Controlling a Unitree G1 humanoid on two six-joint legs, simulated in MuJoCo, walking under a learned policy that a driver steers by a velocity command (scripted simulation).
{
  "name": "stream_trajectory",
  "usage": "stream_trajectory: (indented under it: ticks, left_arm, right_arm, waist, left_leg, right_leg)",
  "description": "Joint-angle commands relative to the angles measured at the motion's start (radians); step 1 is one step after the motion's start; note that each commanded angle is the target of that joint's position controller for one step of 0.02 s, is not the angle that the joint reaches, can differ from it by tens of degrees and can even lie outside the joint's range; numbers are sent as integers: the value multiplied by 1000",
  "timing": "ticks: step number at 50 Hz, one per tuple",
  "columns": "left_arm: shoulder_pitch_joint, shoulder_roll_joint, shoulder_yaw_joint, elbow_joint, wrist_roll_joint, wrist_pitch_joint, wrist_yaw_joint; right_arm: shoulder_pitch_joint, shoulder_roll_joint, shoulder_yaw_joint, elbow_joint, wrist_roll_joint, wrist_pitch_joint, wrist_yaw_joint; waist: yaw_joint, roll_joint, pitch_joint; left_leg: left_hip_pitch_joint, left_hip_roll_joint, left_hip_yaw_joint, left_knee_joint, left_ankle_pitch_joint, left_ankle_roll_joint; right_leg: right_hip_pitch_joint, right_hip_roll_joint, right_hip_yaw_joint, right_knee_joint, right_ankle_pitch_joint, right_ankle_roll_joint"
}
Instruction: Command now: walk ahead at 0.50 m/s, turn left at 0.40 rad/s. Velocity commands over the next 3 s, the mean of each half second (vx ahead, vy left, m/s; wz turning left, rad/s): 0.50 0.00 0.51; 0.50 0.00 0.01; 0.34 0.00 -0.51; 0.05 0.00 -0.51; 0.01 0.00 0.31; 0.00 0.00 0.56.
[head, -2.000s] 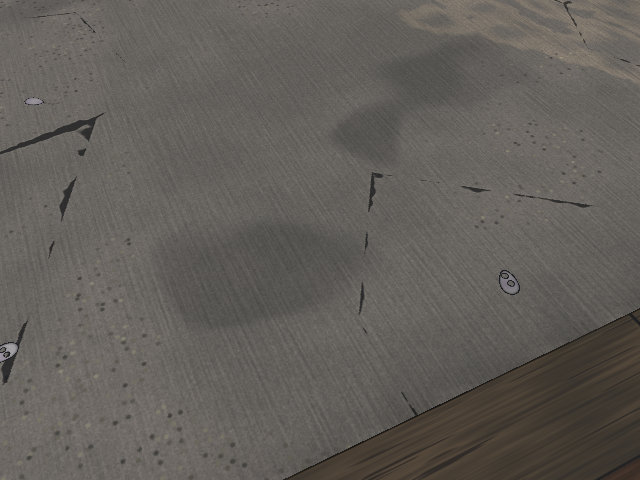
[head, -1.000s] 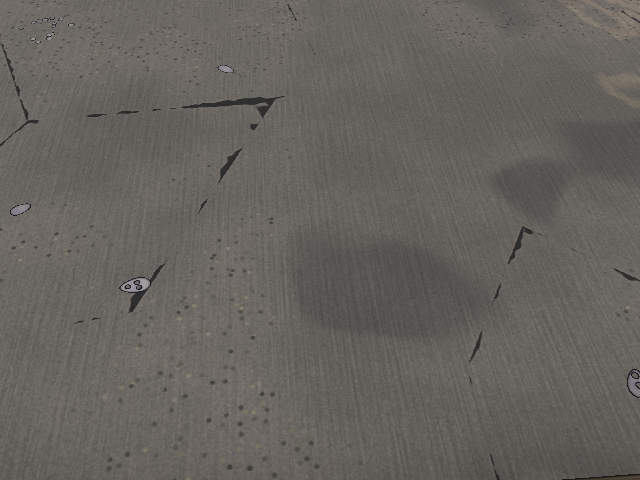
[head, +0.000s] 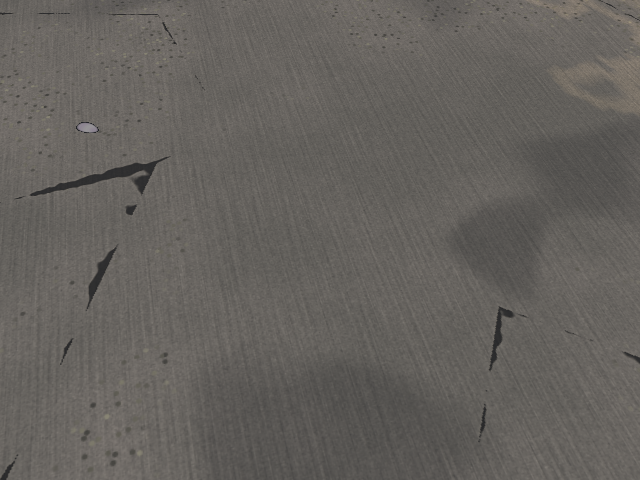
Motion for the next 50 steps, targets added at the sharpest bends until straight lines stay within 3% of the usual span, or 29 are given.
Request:
stream_trajectory:
  ticks: [1, 2, 3, 4, 5, 6, 8, 9, 12, 14, 17, 19, 20, 21, 22, 23, 24, 25, 27, 32, 36, 39, 41, 43, 44, 45, 46, 48, 50]
  left_arm:
    - [171, 77, 14, -14, -73, -2, -6]
    - [36, 162, 21, -66, -70, 0, -2]
    - [-94, 138, 5, -127, -49, -1, -9]
    - [-223, 114, 0, -143, -6, -2, -17]
    - [-245, 91, -4, -157, 23, 13, -29]
    - [-216, 66, -14, -147, 49, 32, -40]
    - [-283, 45, -14, -184, 31, 47, -48]
    - [-318, 35, -19, -211, 29, 45, -57]
    - [-335, -2, -35, -204, 1, 28, -69]
    - [-414, 17, -29, -217, -8, 26, -65]
    - [-509, 44, -19, -252, -9, 26, -59]
    - [-467, 61, -8, -247, -6, 13, -60]
    - [-375, 82, 1, -219, 1, 0, -54]
    - [-231, 149, 21, -202, 16, -14, -42]
    - [-139, 241, 48, -200, 24, 0, -29]
    - [-140, 212, 57, -184, -2, 22, -28]
    - [-182, 133, 41, -195, -3, 28, -31]
    - [-233, 84, 31, -195, -2, 29, -36]
    - [-260, 55, 25, -177, -4, 21, -39]
    - [-196, 68, 37, -109, -19, -18, -56]
    - [-169, 84, 45, -68, -36, -6, -64]
    - [-102, 130, 59, -34, -28, 6, -66]
    - [-92, 144, 63, -24, -23, 11, -67]
    - [-87, 113, 56, -17, -28, 12, -68]
    - [-99, 51, 39, -57, -34, 9, -70]
    - [-20, -10, 31, -76, -56, 15, -65]
    - [-55, 90, 57, -45, -32, 35, -56]
    - [-103, 47, 58, -41, -31, 41, -69]
    - [-110, 32, 62, -34, -14, 60, -78]
  right_arm:
    - [530, -203, -70, 110, -15, 18, 1]
    - [553, -206, -81, 86, 37, 25, -3]
    - [458, -227, -88, 69, 35, 35, -37]
    - [364, -166, -73, 78, 41, 45, -59]
    - [340, -162, -63, 88, 35, 41, -66]
    - [325, -129, -51, 89, 22, 33, -56]
    - [251, -100, -34, 101, 28, -5, -43]
    - [234, -126, -41, 99, 35, -9, -40]
    - [225, -88, -35, 96, 45, -4, -31]
    - [270, -89, -39, 100, 56, 2, -27]
    - [338, -94, -45, 108, 35, 23, -32]
    - [340, -121, -54, 103, 23, 28, -39]
    - [326, -125, -55, 99, 21, 25, -39]
    - [314, -90, -46, 75, 28, 13, -34]
    - [418, -11, -29, 54, 61, 11, -37]
    - [375, -97, -40, 46, 26, 23, -43]
    - [308, -114, -46, 51, 9, 34, -39]
    - [255, -87, -41, 42, 6, 37, -26]
    - [235, -54, -37, 37, -5, 54, -7]
    - [174, -18, -22, 25, -5, 61, 0]
    - [-9, 4, 7, -20, -1, 47, 6]
    - [-77, -14, 13, -37, 9, 38, -3]
    - [-35, -31, 9, -28, 9, 24, -12]
    - [156, -82, -12, 42, -10, -2, -32]
    - [325, -168, -32, 56, -33, -15, -46]
    - [348, -267, -59, 66, -15, 0, -54]
    - [278, -175, -40, 51, 1, 8, -54]
    - [151, -63, -10, 37, 3, -1, -47]
    - [135, -24, 1, 49, 11, -15, -54]
  waist:
    - [-181, 226, -392]
    - [-298, 52, -522]
    - [-275, 18, -452]
    - [-240, -102, -252]
    - [-196, -86, -149]
    - [-143, -133, -61]
    - [-77, -78, 59]
    - [-75, -39, 53]
    - [-87, 59, -34]
    - [-133, 38, -29]
    - [-174, 19, 0]
    - [-147, 26, 9]
    - [-98, -2, -24]
    - [-34, -98, -130]
    - [-44, -284, -287]
    - [-45, -257, -267]
    - [-51, -115, -130]
    - [-63, -69, -43]
    - [-104, -140, 23]
    - [-131, -132, 1]
    - [-107, -147, 23]
    - [-85, -140, 32]
    - [-114, -127, 21]
    - [-193, -48, -71]
    - [-263, 94, -214]
    - [-230, 306, -276]
    - [-213, 114, -163]
    - [-152, 63, -12]
    - [-121, 91, 9]
  left_leg:
    - [1129, 366, -350, 498, 862, 266]
    - [1211, 416, -528, 362, 575, 374]
    - [1065, 405, -633, 159, -39, 387]
    - [751, 352, -594, 20, -192, 320]
    - [530, 340, -608, 8, -86, 329]
    - [316, 315, -567, -3, -128, 312]
    - [46, 180, -416, -88, -53, 223]
    - [-34, 100, -327, -118, 12, 202]
    - [-19, 27, -226, -71, 161, 149]
    - [67, 43, -271, -50, 110, 120]
    - [185, 77, -377, 13, -6, 104]
    - [204, 81, -433, 78, -61, 95]
    - [172, 40, -415, 185, -72, 79]
    - [93, -16, -338, 412, -156, 52]
    - [-147, -149, -159, 699, -609, 11]
    - [-305, -117, -87, 821, -805, 11]
    - [-346, -55, -102, 880, -723, 5]
    - [-339, -25, -91, 864, -645, -5]
    - [-266, 19, -83, 807, -577, -24]
    - [-230, 4, -91, 668, -451, -53]
    - [-117, 27, 22, 381, -323, -76]
    - [-43, 8, 42, 282, -350, -80]
    - [43, 1, 38, 212, -374, -64]
    - [343, 14, 4, 109, -376, -32]
    - [557, 267, -256, 55, -539, 15]
    - [666, 461, -604, -82, -642, 101]
    - [550, 417, -552, -87, -708, 93]
    - [376, 319, -309, -124, -496, 53]
    - [322, 261, -162, -144, -338, 29]
  right_leg:
    - [-834, -43, 4, 984, -106, 78]
    - [-1015, -77, 43, 996, 33, 107]
    - [-1118, -115, 32, 884, 166, 104]
    - [-1056, -162, 22, 706, 303, 95]
    - [-972, -164, 17, 677, 268, 94]
    - [-893, -202, 48, 585, 249, 79]
    - [-757, -230, 51, 191, 443, 97]
    - [-650, -206, 8, -7, 540, 111]
    - [-430, -147, -18, -293, 781, 117]
    - [-433, -137, -7, -390, 856, 119]
    - [-459, -125, 18, -488, 753, 115]
    - [-368, -100, 29, -572, 636, 96]
    - [-232, -101, 41, -630, 595, 72]
    - [-27, -256, 198, -658, 507, 18]
    - [251, -527, 556, -712, 419, -96]
    - [219, -575, 740, -762, 287, -143]
    - [109, -525, 627, -778, 225, -123]
    - [1, -474, 502, -814, 303, -99]
    - [-147, -398, 315, -870, 510, -60]
    - [-174, -352, 137, -912, 809, -89]
    - [-230, -287, 64, -921, 800, -78]
    - [-212, -319, 113, -884, 820, -79]
    - [-196, -341, 160, -830, 807, -70]
    - [-268, -254, 100, -579, 843, -33]
    - [-403, -178, 31, -286, 600, -6]
    - [-655, -53, -32, -40, 212, 13]
    - [-694, -118, 54, 51, 253, -2]
    - [-666, -177, 62, 23, 405, 2]
    - [-631, -192, 46, 4, 463, 23]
